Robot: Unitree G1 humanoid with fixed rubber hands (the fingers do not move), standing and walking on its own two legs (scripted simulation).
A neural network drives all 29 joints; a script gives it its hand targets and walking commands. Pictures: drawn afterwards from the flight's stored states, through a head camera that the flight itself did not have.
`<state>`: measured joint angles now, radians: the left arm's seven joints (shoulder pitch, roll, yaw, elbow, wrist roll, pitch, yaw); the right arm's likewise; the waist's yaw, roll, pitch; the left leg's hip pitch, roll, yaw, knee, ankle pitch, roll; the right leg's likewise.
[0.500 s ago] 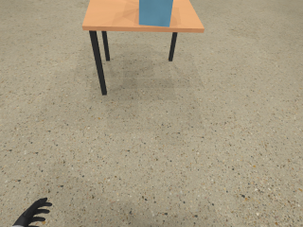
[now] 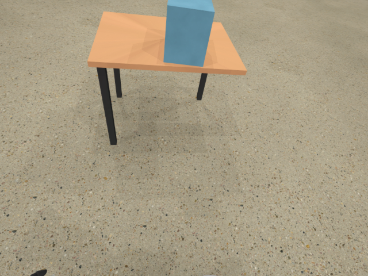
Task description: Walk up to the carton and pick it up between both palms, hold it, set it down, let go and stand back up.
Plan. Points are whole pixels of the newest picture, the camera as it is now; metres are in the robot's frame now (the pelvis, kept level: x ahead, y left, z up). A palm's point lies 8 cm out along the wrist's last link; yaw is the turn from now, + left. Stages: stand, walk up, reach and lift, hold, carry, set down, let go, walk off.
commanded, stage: walk up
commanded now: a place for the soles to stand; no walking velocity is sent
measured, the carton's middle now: (186, 27) +1.24 -0.07 +0.01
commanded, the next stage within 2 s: none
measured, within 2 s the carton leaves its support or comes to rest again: neither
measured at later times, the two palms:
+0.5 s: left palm (58, 238) +0.23 +0.26 -0.07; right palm (318, 229) +0.26 -0.41 -0.11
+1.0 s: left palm (66, 187) +0.38 +0.29 -0.12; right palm (292, 173) +0.41 -0.36 -0.05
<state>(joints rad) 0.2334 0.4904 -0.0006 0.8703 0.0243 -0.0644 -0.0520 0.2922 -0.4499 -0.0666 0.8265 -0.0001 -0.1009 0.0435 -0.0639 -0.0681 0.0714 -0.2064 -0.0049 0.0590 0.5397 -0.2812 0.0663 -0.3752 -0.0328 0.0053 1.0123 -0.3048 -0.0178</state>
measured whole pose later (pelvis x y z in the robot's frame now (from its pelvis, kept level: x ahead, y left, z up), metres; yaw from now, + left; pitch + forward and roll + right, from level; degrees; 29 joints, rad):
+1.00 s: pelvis +0.32 -0.03 +0.00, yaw +3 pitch -4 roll -2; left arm 0.29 0.48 0.00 0.83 0.02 -0.05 -0.05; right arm 0.24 -0.45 -0.05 0.83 0.00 -0.09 0.03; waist -0.03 -0.05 0.11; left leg -0.22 -0.01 0.02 0.55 -0.26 0.06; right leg -0.33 -0.02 -0.01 0.98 -0.39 -0.03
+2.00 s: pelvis +0.56 -0.06 +0.00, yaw +5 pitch -5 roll -1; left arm 0.27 0.48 0.00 0.82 0.02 -0.02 -0.06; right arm 0.30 -0.46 -0.05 0.82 0.00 -0.09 0.01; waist -0.04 -0.07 0.10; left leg -0.20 0.01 0.02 0.57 -0.28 0.04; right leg -0.33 -0.01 -0.02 0.94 -0.38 -0.02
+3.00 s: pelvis +0.65 -0.11 -0.01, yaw +6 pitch -2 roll +0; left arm 0.27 0.46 0.00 0.82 0.02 0.01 -0.02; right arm 0.30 -0.43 -0.04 0.85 0.00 -0.05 -0.02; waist 0.00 -0.07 0.11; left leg -0.22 0.00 -0.03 0.60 -0.35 0.01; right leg -0.36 -0.01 -0.04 0.68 -0.38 -0.03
